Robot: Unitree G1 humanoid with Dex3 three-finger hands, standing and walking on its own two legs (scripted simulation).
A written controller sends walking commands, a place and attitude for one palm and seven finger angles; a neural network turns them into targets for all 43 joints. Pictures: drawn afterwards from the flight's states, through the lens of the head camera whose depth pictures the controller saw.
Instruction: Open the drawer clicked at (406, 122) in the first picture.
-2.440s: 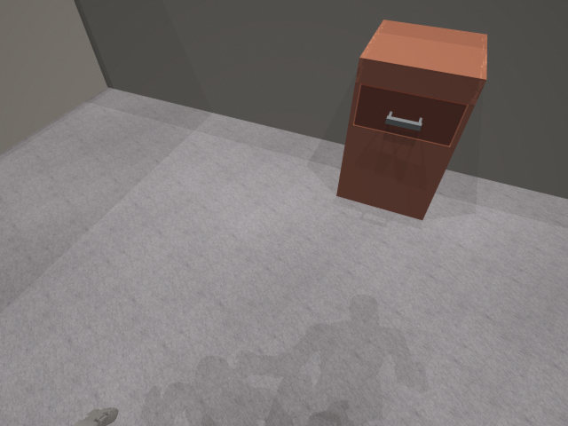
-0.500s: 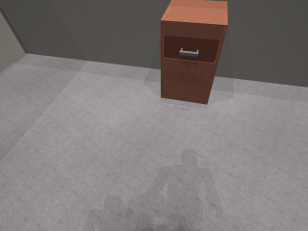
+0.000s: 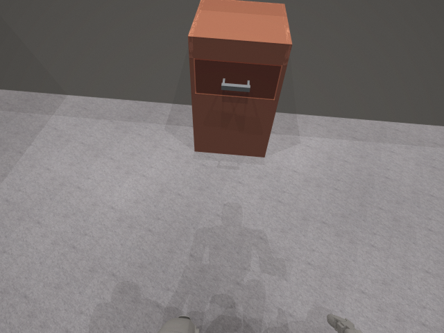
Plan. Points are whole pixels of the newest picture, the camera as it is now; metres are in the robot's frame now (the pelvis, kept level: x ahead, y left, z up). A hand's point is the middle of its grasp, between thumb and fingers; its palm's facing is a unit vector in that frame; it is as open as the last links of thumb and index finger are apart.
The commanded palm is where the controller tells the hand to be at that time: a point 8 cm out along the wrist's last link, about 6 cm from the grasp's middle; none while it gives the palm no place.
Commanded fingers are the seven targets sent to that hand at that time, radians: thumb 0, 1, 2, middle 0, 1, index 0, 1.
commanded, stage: walk to a spot facing it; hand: left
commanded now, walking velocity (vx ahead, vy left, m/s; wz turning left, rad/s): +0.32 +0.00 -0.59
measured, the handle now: (235, 84) +1.16 +0.09 -0.24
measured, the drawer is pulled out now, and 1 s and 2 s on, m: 0.00 0.00 0.00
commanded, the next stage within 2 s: none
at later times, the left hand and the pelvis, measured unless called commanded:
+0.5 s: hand (164, 232) +0.35 +0.20 -0.16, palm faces -0.34 -0.93 -0.14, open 7.4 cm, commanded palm none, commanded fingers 0.00 0.90 0.90 -0.20 -0.30 -0.20 -0.30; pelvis +0.18 +0.06 +0.01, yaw -19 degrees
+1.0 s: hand (190, 184) +0.51 +0.16 -0.16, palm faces -0.51 -0.81 -0.28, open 7.3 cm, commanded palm none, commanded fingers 0.00 0.90 0.90 -0.20 -0.30 -0.20 -0.30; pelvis +0.33 +0.02 +0.00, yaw -36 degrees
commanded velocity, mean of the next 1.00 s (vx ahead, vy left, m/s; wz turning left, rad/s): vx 0.13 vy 0.00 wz -0.60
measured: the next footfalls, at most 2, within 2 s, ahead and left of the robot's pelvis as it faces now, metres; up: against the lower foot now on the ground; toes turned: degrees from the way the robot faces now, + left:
left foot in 0.04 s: +0.14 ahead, +0.12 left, +0.00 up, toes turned +3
right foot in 0.66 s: +0.32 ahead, -0.08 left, +0.00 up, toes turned -33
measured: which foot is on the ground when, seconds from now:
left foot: up 0.00-0.02, down 0.04-0.66, up 0.68-1.00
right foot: down 0.00-0.04, up 0.06-0.64, down 0.66-1.00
